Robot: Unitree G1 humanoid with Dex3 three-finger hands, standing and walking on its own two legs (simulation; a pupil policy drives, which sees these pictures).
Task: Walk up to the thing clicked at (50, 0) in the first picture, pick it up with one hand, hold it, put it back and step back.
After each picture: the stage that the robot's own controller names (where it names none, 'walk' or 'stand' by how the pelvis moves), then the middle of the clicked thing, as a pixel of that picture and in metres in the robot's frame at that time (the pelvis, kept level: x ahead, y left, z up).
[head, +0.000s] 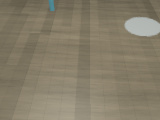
stand; (51, 2) +2.15 +0.42 -0.65
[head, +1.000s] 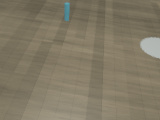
walk; (66, 11) +2.03 +0.18 -0.63
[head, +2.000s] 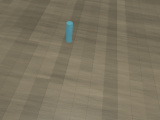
walk; (69, 32) +1.37 +0.08 -0.64
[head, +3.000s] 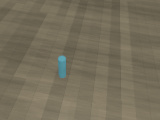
walk; (62, 67) +0.89 +0.13 -0.64
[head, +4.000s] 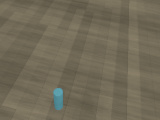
walk; (58, 99) +0.57 +0.12 -0.64
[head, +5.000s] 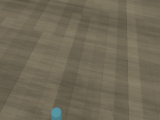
stand; (56, 118) +0.42 +0.10 -0.65
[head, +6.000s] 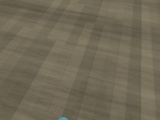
stand; out of the picture +0.39 +0.11 -0.65
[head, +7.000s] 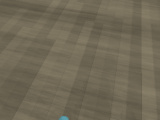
stand; out of the picture +0.39 +0.12 -0.66
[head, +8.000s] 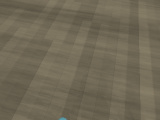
stand; out of the picture +0.38 +0.12 -0.66
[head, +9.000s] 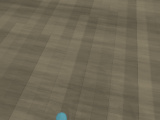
stand; out of the picture +0.39 +0.14 -0.66
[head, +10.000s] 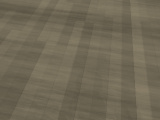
stand; out of the picture +0.36 +0.14 -0.66
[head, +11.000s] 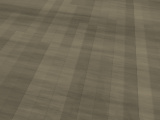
stand; out of the picture +0.37 +0.13 -0.66
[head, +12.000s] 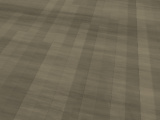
stand; out of the picture +0.37 +0.12 -0.66
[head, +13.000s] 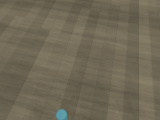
go down; (62, 119) +0.38 +0.12 -0.65
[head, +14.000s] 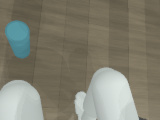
go down; (20, 43) +0.47 +0.15 -0.24
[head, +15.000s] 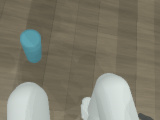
close in; (32, 49) +0.47 +0.14 -0.27
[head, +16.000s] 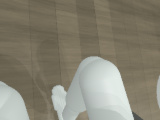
close in; out of the picture +0.47 +0.18 -0.18
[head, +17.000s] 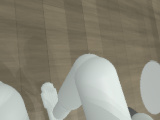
close; out of the picture +0.47 +0.20 -0.18
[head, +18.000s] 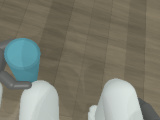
lift; (25, 68) +0.34 +0.19 -0.03
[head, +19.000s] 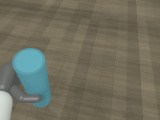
hold; (36, 83) +0.30 +0.14 +0.10
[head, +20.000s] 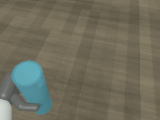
hold; (36, 92) +0.29 +0.15 +0.04
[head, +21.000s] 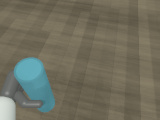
hold; (39, 89) +0.30 +0.14 +0.04
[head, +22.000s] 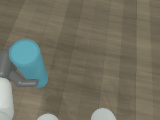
crouch; (33, 68) +0.38 +0.14 -0.01
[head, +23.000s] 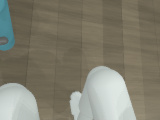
lower; out of the picture +0.49 +0.16 -0.09
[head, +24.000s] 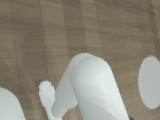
lower; out of the picture +0.46 +0.21 -0.19
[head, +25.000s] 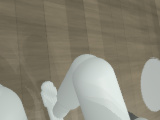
lower; out of the picture +0.46 +0.21 -0.18
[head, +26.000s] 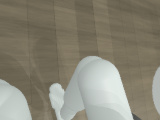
lower; out of the picture +0.44 +0.20 -0.17
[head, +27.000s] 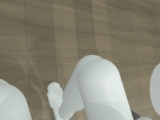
lower; out of the picture +0.44 +0.20 -0.18
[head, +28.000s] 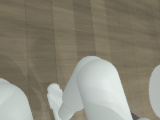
open; out of the picture +0.44 +0.18 -0.18
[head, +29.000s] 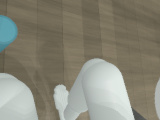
stand; out of the picture +0.43 +0.17 -0.18
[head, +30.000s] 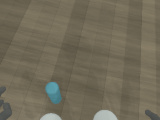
stand; (54, 93) +0.40 +0.12 -0.48
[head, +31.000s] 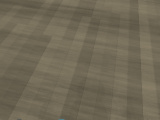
stand; out of the picture +0.36 +0.11 -0.60
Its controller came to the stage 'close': yes
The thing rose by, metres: 0.69
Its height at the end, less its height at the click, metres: +0.00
